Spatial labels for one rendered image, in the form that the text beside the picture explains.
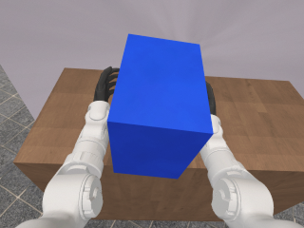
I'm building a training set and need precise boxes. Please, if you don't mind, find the robot left upper arm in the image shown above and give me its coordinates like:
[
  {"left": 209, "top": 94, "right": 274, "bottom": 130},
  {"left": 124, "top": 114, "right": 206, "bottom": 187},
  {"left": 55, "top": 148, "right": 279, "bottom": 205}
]
[{"left": 15, "top": 173, "right": 104, "bottom": 228}]

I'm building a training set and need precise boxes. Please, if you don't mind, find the pedestal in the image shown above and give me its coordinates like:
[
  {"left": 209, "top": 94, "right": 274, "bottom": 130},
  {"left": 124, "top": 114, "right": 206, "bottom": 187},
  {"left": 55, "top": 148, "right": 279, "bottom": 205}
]
[{"left": 13, "top": 67, "right": 304, "bottom": 222}]

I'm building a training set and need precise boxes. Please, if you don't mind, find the carton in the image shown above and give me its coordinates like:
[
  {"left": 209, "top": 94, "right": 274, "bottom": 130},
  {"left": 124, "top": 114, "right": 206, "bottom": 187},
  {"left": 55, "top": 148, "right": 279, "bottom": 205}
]
[{"left": 106, "top": 33, "right": 214, "bottom": 180}]

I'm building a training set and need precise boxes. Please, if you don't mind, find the robot right hand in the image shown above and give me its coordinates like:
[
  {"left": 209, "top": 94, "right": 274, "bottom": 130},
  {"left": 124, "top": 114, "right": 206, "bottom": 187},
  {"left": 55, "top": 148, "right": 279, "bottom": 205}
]
[{"left": 205, "top": 81, "right": 217, "bottom": 116}]

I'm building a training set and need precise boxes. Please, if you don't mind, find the left robot forearm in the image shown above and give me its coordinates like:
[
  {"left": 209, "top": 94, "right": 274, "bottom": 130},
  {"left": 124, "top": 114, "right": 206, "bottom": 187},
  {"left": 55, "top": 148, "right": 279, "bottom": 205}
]
[{"left": 42, "top": 101, "right": 110, "bottom": 212}]

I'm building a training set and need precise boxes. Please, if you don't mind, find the right robot forearm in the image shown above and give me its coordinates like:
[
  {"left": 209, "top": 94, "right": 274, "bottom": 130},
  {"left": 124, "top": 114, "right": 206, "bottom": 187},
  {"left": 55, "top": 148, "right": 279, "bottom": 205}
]
[{"left": 200, "top": 114, "right": 274, "bottom": 212}]

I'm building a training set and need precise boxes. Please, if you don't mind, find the robot left hand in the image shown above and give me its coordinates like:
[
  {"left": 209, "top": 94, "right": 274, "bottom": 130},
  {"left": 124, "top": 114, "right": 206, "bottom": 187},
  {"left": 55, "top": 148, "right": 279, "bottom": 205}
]
[{"left": 93, "top": 66, "right": 120, "bottom": 103}]

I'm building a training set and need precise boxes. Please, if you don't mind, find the robot right upper arm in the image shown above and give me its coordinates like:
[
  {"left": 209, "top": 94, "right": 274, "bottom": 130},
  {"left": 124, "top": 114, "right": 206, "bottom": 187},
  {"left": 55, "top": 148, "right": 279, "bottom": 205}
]
[{"left": 211, "top": 176, "right": 304, "bottom": 228}]

